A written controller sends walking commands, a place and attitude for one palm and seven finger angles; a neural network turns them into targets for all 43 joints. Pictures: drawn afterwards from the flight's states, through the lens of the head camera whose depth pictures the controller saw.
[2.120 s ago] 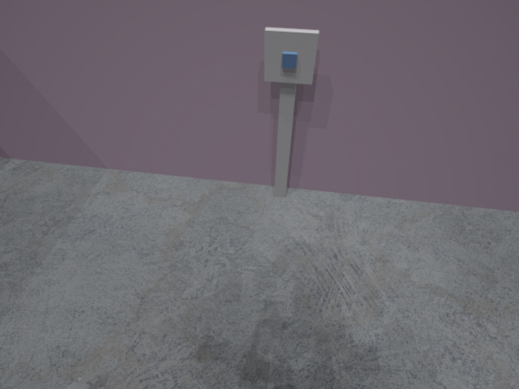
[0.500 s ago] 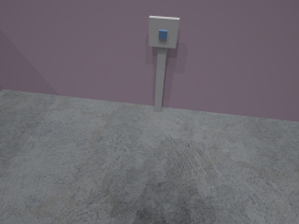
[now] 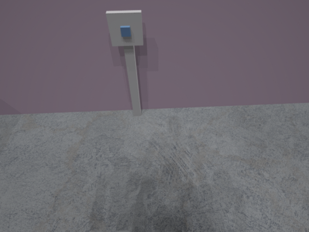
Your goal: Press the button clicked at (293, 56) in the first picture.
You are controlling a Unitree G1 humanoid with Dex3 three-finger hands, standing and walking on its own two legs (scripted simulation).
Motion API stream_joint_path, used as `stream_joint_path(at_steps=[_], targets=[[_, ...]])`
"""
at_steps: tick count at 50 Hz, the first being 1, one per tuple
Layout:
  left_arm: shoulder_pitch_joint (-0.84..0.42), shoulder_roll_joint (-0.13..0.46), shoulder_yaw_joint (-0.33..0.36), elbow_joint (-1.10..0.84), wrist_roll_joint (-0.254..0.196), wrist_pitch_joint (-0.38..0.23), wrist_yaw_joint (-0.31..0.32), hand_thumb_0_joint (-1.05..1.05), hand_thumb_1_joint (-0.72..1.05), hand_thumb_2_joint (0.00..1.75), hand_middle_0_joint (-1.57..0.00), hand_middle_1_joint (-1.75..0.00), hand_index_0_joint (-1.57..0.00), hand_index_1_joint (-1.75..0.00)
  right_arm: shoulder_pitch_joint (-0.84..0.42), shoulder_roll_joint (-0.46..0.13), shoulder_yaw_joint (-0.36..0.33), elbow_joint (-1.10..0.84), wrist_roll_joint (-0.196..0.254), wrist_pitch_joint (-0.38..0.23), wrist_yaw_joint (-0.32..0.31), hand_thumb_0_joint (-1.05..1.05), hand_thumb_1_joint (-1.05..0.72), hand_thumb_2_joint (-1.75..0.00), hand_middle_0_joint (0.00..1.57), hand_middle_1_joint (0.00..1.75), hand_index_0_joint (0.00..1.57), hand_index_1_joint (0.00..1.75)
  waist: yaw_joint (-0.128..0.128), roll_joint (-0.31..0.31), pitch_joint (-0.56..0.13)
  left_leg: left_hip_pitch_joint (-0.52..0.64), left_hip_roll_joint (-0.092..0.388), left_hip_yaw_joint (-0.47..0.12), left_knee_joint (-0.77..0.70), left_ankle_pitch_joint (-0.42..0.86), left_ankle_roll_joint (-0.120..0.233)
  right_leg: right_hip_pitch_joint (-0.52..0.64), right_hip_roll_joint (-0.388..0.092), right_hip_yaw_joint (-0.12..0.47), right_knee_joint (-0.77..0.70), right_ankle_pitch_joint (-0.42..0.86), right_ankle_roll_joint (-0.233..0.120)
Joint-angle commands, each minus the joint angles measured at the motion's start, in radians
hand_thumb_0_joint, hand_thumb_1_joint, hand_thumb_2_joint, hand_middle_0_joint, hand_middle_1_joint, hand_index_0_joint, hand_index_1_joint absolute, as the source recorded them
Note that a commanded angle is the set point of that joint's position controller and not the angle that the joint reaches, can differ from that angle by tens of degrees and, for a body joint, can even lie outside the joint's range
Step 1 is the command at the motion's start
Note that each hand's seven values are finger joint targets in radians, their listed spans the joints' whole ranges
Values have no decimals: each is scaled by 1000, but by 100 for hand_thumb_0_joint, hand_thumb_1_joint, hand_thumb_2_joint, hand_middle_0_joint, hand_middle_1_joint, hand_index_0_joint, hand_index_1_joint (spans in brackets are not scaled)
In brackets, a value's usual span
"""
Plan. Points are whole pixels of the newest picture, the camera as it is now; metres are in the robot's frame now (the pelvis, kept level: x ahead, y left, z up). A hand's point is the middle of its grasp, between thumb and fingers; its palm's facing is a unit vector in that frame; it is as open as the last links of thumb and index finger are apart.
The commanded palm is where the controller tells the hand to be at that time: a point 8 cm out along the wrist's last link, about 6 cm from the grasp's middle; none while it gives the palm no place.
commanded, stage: walk to a spot facing it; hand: left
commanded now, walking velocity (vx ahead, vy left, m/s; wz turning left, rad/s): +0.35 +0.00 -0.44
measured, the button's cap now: (125, 31) +1.05 +0.26 +0.00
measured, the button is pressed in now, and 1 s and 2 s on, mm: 0 0 0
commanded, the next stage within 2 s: none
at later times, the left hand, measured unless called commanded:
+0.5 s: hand (84, 196) +0.24 +0.27 -0.18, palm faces -0.18 -0.97 -0.18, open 7.4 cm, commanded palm none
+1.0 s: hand (141, 128) +0.52 +0.11 -0.16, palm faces -0.55 -0.81 -0.20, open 7.3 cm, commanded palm none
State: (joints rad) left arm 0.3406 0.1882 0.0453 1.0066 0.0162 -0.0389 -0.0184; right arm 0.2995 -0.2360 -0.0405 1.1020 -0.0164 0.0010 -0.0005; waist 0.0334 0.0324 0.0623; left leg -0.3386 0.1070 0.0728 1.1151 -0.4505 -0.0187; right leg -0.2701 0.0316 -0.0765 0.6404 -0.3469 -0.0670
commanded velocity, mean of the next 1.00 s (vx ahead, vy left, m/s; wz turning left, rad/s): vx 0.13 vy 0.00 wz -0.55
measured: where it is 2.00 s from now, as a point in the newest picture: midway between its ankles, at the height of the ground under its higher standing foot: (150, 209)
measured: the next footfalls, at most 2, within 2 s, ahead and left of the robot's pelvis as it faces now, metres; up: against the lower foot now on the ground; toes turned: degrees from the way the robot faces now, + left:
left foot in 0.38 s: +0.31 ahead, +0.14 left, +0.00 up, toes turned -5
right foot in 0.92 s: +0.33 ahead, -0.10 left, +0.00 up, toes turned -38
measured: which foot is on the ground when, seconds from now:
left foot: up 0.00-0.36, down 0.38-0.92, up 0.94-1.00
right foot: down 0.00-0.38, up 0.40-0.90, down 0.92-1.00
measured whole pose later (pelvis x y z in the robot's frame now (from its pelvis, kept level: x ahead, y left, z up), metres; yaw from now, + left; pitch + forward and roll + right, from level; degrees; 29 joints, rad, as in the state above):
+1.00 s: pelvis +0.31 +0.03 -0.01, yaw -33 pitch -2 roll -1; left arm 0.09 0.18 0.05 0.89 0.01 0.01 -0.01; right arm 0.33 -0.19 -0.05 1.02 -0.01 0.03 -0.02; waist -0.05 0.03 0.12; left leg -0.36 0.16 0.18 1.17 -0.55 -0.06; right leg -0.37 0.00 -0.10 0.69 -0.29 -0.05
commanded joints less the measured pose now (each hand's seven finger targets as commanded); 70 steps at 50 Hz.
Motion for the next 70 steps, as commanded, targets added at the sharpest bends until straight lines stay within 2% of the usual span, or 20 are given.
stream_joint_path(at_steps=[1, 14, 17, 18, 19, 20, 23, 27, 40, 44, 45, 46, 47, 52, 62, 63, 64, 65, 67, 70], targets=[[101, 162, 35, -20, 7, -24, 28, 0, 90, 90, -20, -30, -20, -30, -158, -65, -25, -161, -9, -51, 6, 0, -90, -90, 20, 30, 20, 30, 3, -84, 36, -327, 44, -51, 81, 136, -20, 115, -310, 455, -422, 170, -148], [115, 161, 41, 5, 17, -32, 39, 0, 90, 90, -20, -30, -20, -30, -281, -11, -26, -260, 4, -62, 26, 0, -90, -90, 20, 30, 20, 30, 17, -184, 31, -176, -18, -3, -403, 241, -21, 148, -231, 332, -365, 398, -98], [57, 171, 56, -15, 7, -29, 36, 0, 90, 90, -20, -30, -20, -30, -42, -66, -40, -191, 0, -79, 0, 0, -90, -90, 20, 30, 20, 30, -91, -117, -73, 209, -63, 4, -612, 280, 3, 61, -153, 286, -104, 526, -52], [81, 133, 55, -23, -4, -27, 28, 0, 90, 90, -20, -30, -20, -30, 113, -156, -61, -152, -10, -84, -15, 0, -90, -90, 20, 30, 20, 30, -142, 19, -197, 474, 74, -129, -642, 265, 34, -74, -77, 227, 137, 363, -16], [132, 68, 48, -38, -12, -22, 15, 0, 90, 90, -20, -30, -20, -30, 221, -279, -86, -132, -16, -85, -20, 0, -90, -90, 20, 30, 20, 30, -145, 341, -296, 627, 390, -524, -739, 280, 122, -295, 51, 92, 496, -226, 45], [71, 96, 50, -57, -5, -22, 17, 0, 90, 90, -20, -30, -20, -30, 200, -250, -68, -140, -10, -71, -21, 0, -90, -90, 20, 30, 20, 30, -144, 252, -246, 508, 436, -617, -845, 190, 166, -347, 9, 156, 645, -233, 33], [-23, 81, 56, -59, 13, -1, -4, 0, 90, 90, -20, -30, -20, -30, -10, -76, -25, -179, -9, -83, -22, 0, -90, -90, 20, 30, 20, 30, -51, 103, 8, 148, 318, -294, -879, 285, 131, -354, -108, 117, 715, -26, 56], [35, 35, 49, -45, 14, 50, -13, 0, 90, 90, -20, -30, -20, -30, -5, -40, -12, -150, -1, -95, -34, 0, -90, -90, 20, 30, 20, 30, 4, 109, -48, 130, 229, 12, -824, 685, 100, -288, -111, 70, 657, 73, 91], [-269, 45, 34, -169, 12, 72, -13, 0, 90, 90, -20, -30, -20, -30, 93, -109, -41, -114, -12, -44, -28, 0, -90, -90, 20, 30, 20, 30, -80, 108, -22, 307, 281, 167, -703, 821, 124, -257, -100, -35, 144, 58, 89], [-121, 119, 48, -146, 16, 41, -1, 0, 90, 90, -20, -30, -20, -30, 90, -134, -50, -139, -2, -29, -18, 0, -90, -90, 20, 30, 20, 30, 3, 55, -116, 216, 270, 223, -369, 880, 43, 70, -54, -51, -95, 157, 41], [-13, 212, 69, -119, 22, 24, 10, 0, 90, 90, -20, -30, -20, -30, 90, -98, -42, -165, 8, -24, -7, 0, -90, -90, 20, 30, 20, 30, 54, -156, -209, -28, 186, 260, -91, 522, -16, 335, -228, 183, -145, 484, -33], [63, 310, 91, -100, 2, 23, 22, 0, 90, 90, -20, -30, -20, -30, 46, -46, -29, -214, 11, -20, -10, 0, -90, -90, 20, 30, 20, 30, 64, -312, -273, -256, 6, 176, 208, -186, -78, 425, -472, 539, -178, 996, -176], [62, 307, 91, -99, -13, 33, 38, 0, 90, 90, -20, -30, -20, -30, -5, -71, -31, -230, 15, -9, -27, 0, -90, -90, 20, 30, 20, 30, 68, -208, -278, -261, 31, -5, 233, -201, -57, 390, -470, 464, -197, 949, -222], [-214, 199, 64, -175, 4, 44, 47, 0, 90, 90, -20, -30, -20, -30, -13, -38, -33, -208, -3, 29, -23, 0, -90, -90, 20, 30, 20, 30, -59, -142, -77, -152, 49, -32, 47, 12, -70, -20, -285, 280, -297, 481, -116], [-206, 207, 79, -195, 2, 71, 23, 0, 90, 90, -20, -30, -20, -30, 3, -43, -35, -247, 9, -2, -32, 0, -90, -90, 20, 30, 20, 30, -74, -202, -139, 166, -72, 18, -589, 174, -49, -119, -165, 364, -173, 313, -36], [-207, 165, 70, -213, -5, 76, 21, 0, 90, 90, -20, -30, -20, -30, 44, -98, -44, -242, 7, -13, -38, 0, -90, -90, 20, 30, 20, 30, -94, -61, -166, 282, 29, -87, -736, 181, -21, -201, -98, 308, -63, 212, 15], [-186, 97, 57, -233, -13, 77, 11, 0, 90, 90, -20, -30, -20, -30, 36, -203, -65, -261, -4, -19, -36, 0, -90, -90, 20, 30, 20, 30, -89, 269, -153, 326, 306, -383, -860, 245, 60, -369, 37, 163, 186, -127, 85], [-198, 124, 64, -236, 6, 78, 8, 0, 90, 90, -20, -30, -20, -30, 12, -232, -66, -274, -9, -12, -36, 0, -90, -90, 20, 30, 20, 30, -88, 253, -113, 222, 421, -448, -870, 298, 141, -376, 2, 134, 401, -245, 104], [-147, 155, 84, -186, 15, 87, -2, 0, 90, 90, -20, -30, -20, -30, -133, -144, -45, -302, -11, -19, -42, 0, -90, -90, 20, 30, 20, 30, -24, 166, -59, 129, 314, -262, -860, 339, 134, -352, -40, 151, 569, -114, 125], [-117, 125, 78, -164, 10, 92, -16, 0, 90, 90, -20, -30, -20, -30, -148, -112, -34, -308, -8, -23, -41, 0, -90, -90, 20, 30, 20, 30, -16, 133, -53, 152, 210, -56, -813, 463, 99, -335, -53, 100, 640, -15, 141]])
